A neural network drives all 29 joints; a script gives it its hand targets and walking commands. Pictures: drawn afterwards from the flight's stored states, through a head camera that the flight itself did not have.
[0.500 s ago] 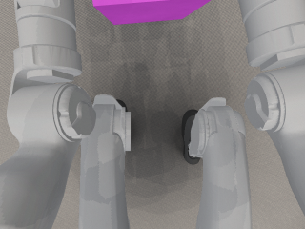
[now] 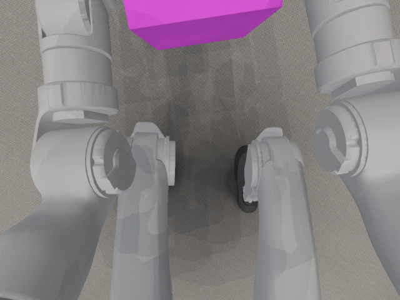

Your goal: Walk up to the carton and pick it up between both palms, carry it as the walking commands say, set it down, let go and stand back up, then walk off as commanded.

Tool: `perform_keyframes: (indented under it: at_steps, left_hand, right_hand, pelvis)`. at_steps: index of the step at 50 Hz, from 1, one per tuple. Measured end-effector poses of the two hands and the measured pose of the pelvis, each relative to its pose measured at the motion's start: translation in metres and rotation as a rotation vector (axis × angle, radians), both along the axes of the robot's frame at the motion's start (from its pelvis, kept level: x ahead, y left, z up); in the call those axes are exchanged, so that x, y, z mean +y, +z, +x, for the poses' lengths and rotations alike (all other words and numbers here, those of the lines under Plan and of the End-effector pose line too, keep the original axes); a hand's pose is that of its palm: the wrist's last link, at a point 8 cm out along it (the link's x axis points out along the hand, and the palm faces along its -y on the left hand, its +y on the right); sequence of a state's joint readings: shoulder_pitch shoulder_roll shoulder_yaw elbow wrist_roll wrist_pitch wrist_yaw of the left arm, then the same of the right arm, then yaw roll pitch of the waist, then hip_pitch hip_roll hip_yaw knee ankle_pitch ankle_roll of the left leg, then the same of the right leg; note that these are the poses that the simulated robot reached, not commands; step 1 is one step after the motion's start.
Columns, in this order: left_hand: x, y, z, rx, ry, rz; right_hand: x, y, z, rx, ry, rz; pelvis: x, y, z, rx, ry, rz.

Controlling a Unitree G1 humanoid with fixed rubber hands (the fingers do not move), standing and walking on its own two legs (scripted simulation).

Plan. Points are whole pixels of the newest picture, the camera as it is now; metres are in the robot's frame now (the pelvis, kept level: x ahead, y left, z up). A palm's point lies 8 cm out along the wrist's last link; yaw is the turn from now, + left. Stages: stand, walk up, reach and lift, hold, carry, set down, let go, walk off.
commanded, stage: reach and lift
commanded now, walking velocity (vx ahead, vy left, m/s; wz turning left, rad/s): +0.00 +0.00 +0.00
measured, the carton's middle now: out of the picture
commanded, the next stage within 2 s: none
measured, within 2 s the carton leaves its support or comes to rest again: neither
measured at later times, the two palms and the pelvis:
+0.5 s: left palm out of the picture +0.54 +0.18 -0.01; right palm out of the picture +0.56 -0.08 -0.01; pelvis -0.01 +0.00 +0.04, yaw +1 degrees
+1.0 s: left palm out of the picture +0.51 +0.18 +0.06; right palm out of the picture +0.54 -0.09 +0.05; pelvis -0.02 +0.00 +0.10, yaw +1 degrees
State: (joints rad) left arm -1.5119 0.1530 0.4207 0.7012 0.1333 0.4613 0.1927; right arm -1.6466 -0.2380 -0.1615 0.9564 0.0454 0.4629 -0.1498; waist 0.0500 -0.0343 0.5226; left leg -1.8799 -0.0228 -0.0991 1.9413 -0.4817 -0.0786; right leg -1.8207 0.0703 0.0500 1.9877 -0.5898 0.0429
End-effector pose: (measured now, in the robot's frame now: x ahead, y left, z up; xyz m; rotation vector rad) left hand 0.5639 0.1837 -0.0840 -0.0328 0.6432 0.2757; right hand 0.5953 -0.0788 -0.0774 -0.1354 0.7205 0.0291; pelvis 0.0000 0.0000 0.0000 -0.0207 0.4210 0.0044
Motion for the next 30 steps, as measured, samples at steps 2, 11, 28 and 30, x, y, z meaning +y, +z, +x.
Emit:
perform_keyframes:
  at_steps: [2,11,28,30]
  left_hand:
    - [0.000,0.005,-0.003,0.003,0.004,-0.004]
    - [-0.001,0.035,-0.008,-0.014,0.012,-0.004]
    - [-0.004,0.081,-0.030,-0.012,0.011,-0.009]
    - [-0.004,0.086,-0.033,-0.013,0.013,-0.010]
  right_hand:
    - [0.000,0.004,-0.003,0.004,0.000,0.002]
    - [-0.001,0.024,-0.013,-0.005,0.003,0.011]
    - [-0.004,0.073,-0.034,-0.001,-0.002,0.007]
    - [-0.004,0.079,-0.036,-0.002,-0.001,0.006]
  pelvis:
    - [0.000,0.003,-0.001,-0.007,0.001,0.000]
    - [-0.002,0.016,-0.005,-0.037,0.005,0.004]
    - [-0.002,0.051,-0.012,-0.095,0.012,0.003]
    - [-0.002,0.056,-0.013,-0.102,0.013,0.002]
